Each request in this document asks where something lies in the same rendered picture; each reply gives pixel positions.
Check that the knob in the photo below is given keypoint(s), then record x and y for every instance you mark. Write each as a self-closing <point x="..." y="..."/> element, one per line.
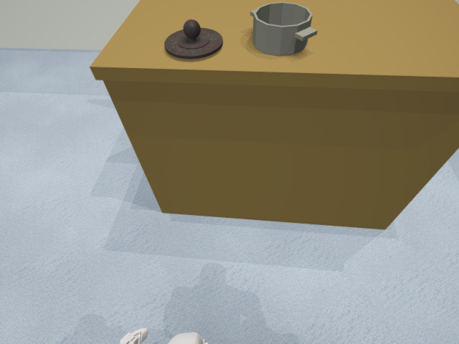
<point x="192" y="29"/>

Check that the pot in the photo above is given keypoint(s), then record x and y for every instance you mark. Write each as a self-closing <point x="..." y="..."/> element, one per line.
<point x="281" y="28"/>

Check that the left robot hand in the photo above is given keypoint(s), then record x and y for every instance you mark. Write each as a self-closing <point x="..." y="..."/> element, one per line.
<point x="137" y="337"/>

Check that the table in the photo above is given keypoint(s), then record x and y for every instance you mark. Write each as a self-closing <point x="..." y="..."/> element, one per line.
<point x="344" y="133"/>

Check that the lid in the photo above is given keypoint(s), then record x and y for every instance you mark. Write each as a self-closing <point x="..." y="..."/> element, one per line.
<point x="207" y="43"/>

